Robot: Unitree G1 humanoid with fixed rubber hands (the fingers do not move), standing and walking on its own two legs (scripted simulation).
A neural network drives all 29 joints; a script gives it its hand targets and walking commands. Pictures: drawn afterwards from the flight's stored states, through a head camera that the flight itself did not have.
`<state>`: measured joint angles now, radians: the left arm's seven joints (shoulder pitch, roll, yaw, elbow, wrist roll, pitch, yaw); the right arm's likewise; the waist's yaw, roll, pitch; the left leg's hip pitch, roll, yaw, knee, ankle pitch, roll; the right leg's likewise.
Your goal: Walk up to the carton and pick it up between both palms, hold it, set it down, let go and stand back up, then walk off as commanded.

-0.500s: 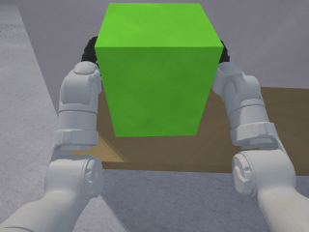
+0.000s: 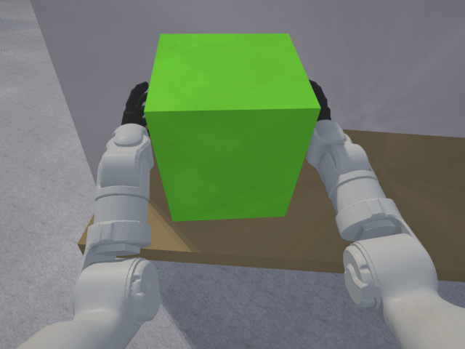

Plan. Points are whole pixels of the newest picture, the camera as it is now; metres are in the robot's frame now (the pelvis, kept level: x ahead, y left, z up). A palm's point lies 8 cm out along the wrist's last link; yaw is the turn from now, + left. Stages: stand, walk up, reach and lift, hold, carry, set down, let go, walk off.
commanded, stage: set down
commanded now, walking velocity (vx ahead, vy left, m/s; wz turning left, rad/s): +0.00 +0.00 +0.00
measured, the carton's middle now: (227, 132) +0.42 +0.03 +0.21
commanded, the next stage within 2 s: none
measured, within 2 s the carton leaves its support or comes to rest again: neither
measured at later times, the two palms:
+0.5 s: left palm (146, 143) +0.39 +0.16 +0.20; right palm (322, 138) +0.40 -0.14 +0.22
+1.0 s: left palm (146, 149) +0.41 +0.17 +0.18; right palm (309, 143) +0.43 -0.13 +0.18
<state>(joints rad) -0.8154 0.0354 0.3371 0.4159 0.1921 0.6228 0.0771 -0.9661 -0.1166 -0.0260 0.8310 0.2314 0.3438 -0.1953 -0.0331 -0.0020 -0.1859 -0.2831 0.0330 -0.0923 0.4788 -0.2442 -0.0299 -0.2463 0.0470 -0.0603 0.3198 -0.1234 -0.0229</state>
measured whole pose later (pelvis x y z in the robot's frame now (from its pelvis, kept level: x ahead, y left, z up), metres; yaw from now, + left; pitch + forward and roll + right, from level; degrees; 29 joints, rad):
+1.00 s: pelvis +0.01 +0.00 +0.00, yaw +0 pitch +3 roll -3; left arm -0.78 -0.03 0.34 0.50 0.21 0.48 0.14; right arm -0.94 -0.11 -0.15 0.96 0.23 0.18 -0.11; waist -0.01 0.00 -0.11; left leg -0.27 0.03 -0.09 0.48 -0.26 -0.03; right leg -0.22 0.05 -0.06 0.31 -0.14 -0.02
